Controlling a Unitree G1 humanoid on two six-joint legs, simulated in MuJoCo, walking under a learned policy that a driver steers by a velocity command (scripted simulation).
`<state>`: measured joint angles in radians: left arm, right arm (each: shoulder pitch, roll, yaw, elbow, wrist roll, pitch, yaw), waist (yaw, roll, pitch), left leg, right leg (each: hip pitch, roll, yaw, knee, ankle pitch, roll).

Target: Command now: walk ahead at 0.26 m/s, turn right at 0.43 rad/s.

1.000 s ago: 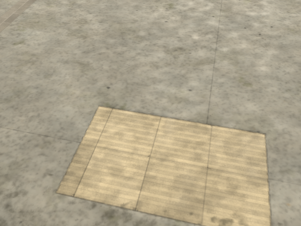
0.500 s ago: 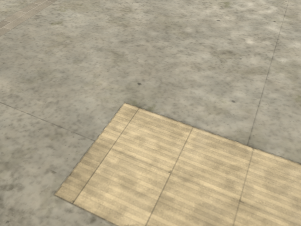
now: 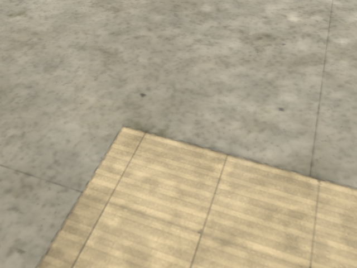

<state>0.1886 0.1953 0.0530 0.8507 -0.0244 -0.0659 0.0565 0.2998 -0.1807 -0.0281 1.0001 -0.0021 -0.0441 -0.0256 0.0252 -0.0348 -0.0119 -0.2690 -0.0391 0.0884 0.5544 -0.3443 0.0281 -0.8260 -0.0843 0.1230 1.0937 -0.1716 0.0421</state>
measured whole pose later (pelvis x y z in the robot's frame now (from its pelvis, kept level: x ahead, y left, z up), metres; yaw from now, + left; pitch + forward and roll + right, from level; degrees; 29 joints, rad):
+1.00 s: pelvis +0.21 -0.07 +0.01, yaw -36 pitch +3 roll +0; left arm 0.12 0.27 0.08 0.60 -0.03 0.07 -0.01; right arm 0.14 -0.28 -0.09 0.76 0.04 0.03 -0.04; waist -0.02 0.01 0.03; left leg -0.28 0.12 0.10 0.51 -0.28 -0.06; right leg -0.34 0.00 -0.01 0.59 -0.27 -0.01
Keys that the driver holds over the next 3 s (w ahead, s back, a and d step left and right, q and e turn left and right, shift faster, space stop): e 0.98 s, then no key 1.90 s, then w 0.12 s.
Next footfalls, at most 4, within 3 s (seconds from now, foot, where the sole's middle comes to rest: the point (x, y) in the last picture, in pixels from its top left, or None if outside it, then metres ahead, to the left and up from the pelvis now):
0.12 right None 0.26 -0.14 -0.76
0.60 left None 0.32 0.05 -0.76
1.02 right None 0.17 -0.18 -0.76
1.44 left None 0.33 -0.01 -0.76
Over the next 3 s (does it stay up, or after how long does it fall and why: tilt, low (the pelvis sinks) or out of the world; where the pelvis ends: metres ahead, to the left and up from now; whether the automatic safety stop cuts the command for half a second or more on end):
stays up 0.24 -0.07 0.01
